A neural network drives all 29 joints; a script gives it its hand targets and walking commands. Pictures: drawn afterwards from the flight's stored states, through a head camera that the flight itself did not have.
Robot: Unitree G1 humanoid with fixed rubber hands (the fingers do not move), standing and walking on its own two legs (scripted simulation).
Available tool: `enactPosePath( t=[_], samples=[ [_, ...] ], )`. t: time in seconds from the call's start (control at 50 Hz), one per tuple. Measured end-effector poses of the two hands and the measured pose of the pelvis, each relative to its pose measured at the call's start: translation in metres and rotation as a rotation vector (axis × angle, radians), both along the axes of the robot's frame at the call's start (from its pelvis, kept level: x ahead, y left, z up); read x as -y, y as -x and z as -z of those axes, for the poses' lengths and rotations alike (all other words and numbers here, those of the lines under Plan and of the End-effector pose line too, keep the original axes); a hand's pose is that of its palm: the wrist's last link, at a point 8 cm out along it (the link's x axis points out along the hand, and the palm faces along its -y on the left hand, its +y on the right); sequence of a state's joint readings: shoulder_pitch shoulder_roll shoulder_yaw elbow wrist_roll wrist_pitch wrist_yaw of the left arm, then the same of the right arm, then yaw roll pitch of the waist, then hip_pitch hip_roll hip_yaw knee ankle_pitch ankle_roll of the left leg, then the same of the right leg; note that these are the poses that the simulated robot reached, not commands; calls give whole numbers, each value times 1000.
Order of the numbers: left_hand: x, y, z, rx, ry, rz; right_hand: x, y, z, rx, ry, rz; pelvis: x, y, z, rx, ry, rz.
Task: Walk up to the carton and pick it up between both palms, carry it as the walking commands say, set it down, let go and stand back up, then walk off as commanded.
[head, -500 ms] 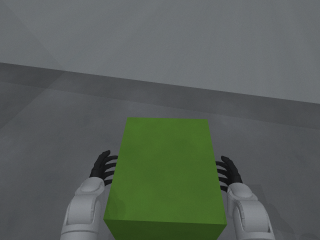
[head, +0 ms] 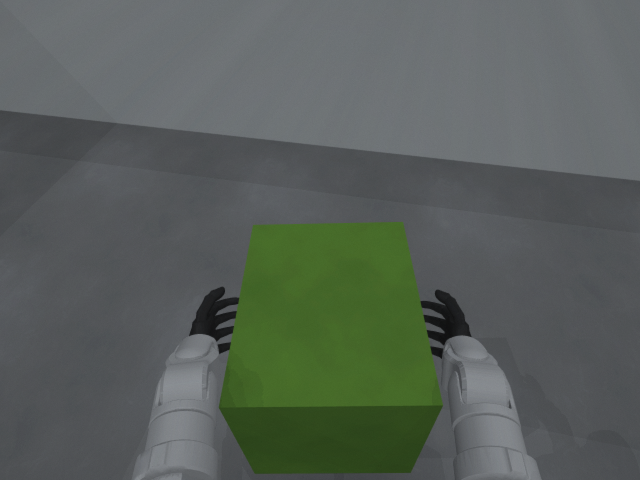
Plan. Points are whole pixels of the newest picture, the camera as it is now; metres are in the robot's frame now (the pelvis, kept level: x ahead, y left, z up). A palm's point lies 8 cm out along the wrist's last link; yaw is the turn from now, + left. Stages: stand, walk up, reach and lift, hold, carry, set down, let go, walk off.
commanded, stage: set down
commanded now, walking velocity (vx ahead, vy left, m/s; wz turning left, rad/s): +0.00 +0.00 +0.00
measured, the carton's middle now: (329, 346) +0.35 -0.02 -0.10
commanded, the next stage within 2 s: none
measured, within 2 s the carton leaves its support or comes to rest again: neither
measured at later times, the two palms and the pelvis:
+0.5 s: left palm (222, 350) +0.34 +0.15 -0.08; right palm (436, 357) +0.31 -0.18 -0.10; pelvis -0.02 +0.00 -0.04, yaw +0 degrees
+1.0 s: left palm (236, 350) +0.38 +0.15 -0.16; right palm (425, 358) +0.35 -0.19 -0.17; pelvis -0.03 +0.01 -0.11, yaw +0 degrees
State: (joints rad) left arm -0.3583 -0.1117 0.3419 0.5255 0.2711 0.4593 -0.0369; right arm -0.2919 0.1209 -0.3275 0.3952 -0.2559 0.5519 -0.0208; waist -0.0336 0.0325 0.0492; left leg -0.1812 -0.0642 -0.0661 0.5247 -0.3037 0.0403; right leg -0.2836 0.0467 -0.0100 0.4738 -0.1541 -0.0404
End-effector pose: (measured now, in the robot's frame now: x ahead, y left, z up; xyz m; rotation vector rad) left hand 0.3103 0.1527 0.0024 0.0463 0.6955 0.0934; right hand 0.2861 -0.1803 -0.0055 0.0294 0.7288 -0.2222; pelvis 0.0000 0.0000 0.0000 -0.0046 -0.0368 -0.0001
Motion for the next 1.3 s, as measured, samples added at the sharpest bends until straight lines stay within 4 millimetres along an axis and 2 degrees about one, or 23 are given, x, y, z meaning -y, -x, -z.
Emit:
enactPosePath(
  t=[0.14, 0.44, 0.78, 1.3],
  samples=[
    [-1, -9, 17, -5, -6, 0, -1, -8, 19, -5, 0, -4, 0, 1, 4, -73, -3, -4],
    [1, -27, 77, 2, 3, -6, 1, -24, 83, 3, 2, -8, 0, 15, 33, -291, -13, 4],
    [0, -54, 127, 11, 17, -8, 0, -48, 134, 15, -12, 11, -2, 28, 76, -481, -14, 1],
    [10, -92, 215, 10, 31, 3, 10, -80, 221, 17, -25, 42, -9, 45, 151, -707, -21, -7]
  ],
)
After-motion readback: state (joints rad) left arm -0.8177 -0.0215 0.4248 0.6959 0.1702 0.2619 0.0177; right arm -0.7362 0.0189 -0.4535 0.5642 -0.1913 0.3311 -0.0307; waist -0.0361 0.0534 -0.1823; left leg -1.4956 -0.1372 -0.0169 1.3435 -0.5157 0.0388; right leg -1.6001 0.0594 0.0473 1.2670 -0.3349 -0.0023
